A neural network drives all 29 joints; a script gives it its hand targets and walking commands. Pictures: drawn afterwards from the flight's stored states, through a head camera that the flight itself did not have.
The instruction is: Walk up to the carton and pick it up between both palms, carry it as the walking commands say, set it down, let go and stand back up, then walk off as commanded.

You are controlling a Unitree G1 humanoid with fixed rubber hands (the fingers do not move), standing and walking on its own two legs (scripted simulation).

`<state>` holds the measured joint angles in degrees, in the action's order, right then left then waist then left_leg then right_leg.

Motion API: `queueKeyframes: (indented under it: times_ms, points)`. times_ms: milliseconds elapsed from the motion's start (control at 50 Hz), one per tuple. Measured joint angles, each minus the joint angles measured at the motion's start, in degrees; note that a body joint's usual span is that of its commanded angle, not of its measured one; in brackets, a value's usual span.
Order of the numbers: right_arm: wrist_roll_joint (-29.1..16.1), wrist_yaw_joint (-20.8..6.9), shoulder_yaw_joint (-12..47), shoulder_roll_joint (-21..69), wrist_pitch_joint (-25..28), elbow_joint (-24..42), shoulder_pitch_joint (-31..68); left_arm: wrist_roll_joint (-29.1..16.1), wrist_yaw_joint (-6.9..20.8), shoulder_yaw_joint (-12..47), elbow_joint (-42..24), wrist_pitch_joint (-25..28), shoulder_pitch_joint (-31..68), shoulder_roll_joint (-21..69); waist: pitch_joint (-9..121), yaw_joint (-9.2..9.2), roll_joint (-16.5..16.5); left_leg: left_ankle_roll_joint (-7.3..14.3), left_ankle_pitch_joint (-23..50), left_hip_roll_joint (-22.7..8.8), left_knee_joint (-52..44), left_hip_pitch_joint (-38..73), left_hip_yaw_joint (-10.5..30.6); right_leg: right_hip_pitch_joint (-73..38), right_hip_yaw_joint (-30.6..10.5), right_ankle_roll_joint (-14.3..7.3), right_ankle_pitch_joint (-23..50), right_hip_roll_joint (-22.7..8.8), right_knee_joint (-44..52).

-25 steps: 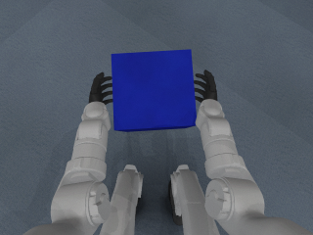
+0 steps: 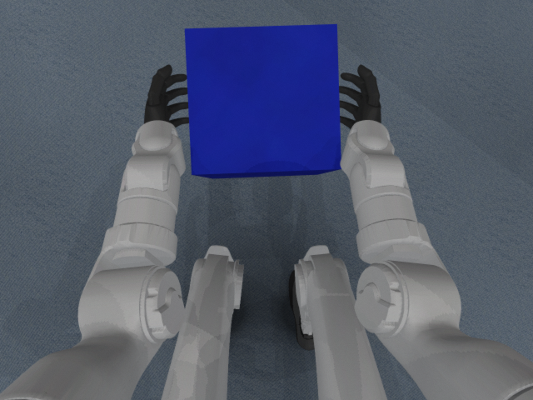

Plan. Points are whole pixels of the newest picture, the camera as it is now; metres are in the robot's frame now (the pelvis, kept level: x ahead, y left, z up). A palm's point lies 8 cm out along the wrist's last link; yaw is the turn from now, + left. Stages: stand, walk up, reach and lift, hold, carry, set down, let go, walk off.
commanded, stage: set down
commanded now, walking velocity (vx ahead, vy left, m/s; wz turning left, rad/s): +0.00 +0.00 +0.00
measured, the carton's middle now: (263, 115) +0.52 +0.01 -0.17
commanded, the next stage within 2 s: none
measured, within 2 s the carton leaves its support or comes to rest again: rests again in 1.76 s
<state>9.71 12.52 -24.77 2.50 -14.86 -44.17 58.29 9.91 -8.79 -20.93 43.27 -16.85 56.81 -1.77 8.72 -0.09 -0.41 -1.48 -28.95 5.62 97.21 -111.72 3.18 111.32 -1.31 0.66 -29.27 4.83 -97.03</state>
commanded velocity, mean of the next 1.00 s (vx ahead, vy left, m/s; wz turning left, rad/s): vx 0.00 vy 0.00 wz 0.00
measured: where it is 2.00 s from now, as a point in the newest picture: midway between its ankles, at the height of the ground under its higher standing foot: (262, 322)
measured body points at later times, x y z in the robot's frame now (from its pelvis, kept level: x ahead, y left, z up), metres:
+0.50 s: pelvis -0.04 +0.00 -0.06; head +0.32 +0.01 +0.20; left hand +0.52 +0.16 -0.20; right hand +0.52 -0.13 -0.20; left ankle +0.10 +0.11 -0.48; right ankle +0.10 -0.11 -0.48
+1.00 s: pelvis -0.04 +0.01 -0.11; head +0.34 +0.02 +0.12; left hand +0.55 +0.17 -0.27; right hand +0.54 -0.13 -0.27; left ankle +0.10 +0.12 -0.48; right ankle +0.09 -0.11 -0.48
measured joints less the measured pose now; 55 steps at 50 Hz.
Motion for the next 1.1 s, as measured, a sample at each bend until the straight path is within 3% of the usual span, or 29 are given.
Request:
queueKeyframes:
  times_ms: [340,440,480,540,700,800,920,1100]
  points:
    - [-2.32,3.43,1.71,-1.57,-1.42,0.85,7.94,-2.38,0.33,1.31,1.32,-1.11,9.31,-4.75,-9.21,-0.30,-0.76,-0.70,-0.81,-0.16,8.97,-6.88,-0.54,7.41,0.29,-0.02,-0.43,0.79,-9.23]
    - [-4.04,4.31,2.46,-3.54,-2.07,2.60,14.11,-3.69,-1.21,2.37,0.50,-0.99,15.41,-6.76,-20.28,-0.69,-0.97,-0.92,-0.63,-0.10,11.66,-4.99,-0.44,5.51,0.64,0.03,-0.17,0.92,-11.79]
    - [-4.29,4.68,2.47,-4.22,-2.16,3.61,17.73,-5.20,-3.42,3.76,-0.82,-1.40,18.67,-8.07,-27.55,-0.59,-0.99,-0.98,-0.57,0.03,12.76,-2.67,-0.47,3.15,0.72,0.06,-0.14,0.86,-12.90]
    - [-5.66,5.23,3.11,-5.91,-2.21,6.45,22.77,-7.54,-4.17,4.79,-3.48,-1.92,24.20,-10.12,-40.58,-0.67,-0.98,-1.07,-0.88,0.18,14.75,2.17,-0.41,-1.83,0.97,0.16,-0.51,0.83,-14.75]
    - [-9.61,7.64,6.03,-7.35,-4.17,3.72,22.03,-10.45,-5.15,8.76,0.63,-3.65,24.64,-12.11,-38.98,-0.63,-1.25,-0.29,-1.69,0.06,19.92,-3.72,-0.84,3.66,1.09,1.05,-1.20,1.21,-19.26]
    - [-9.83,6.09,6.57,-9.73,-3.26,-1.33,24.59,-12.30,-6.99,11.66,4.19,-2.94,26.67,-12.92,-38.85,-0.78,-0.61,0.04,-1.83,0.55,21.50,-4.41,-0.76,3.77,1.35,1.34,-1.77,0.80,-20.57]
    - [-7.05,4.61,4.82,-11.23,-1.62,-6.95,28.94,-10.29,-4.24,10.59,10.96,-0.95,32.13,-14.01,-38.65,-0.55,-0.07,0.28,-1.69,1.05,22.99,-6.28,-0.66,5.14,1.62,1.62,-2.07,0.40,-21.88]
    - [-8.83,3.97,5.85,-12.57,-0.76,-8.07,28.99,-11.07,0.42,10.73,12.87,0.05,33.46,-15.42,-38.74,-0.84,0.33,0.27,-2.44,0.81,25.73,-10.50,-0.98,9.57,1.63,1.69,-2.62,0.73,-24.67]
